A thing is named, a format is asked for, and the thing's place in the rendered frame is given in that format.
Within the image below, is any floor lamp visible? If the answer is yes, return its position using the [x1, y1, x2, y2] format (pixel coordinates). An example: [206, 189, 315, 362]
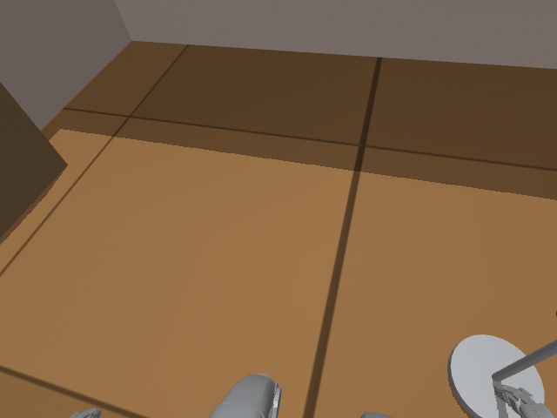
[447, 334, 557, 418]

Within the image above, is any right robot hand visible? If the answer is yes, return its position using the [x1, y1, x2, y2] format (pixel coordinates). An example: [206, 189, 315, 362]
[494, 384, 555, 418]

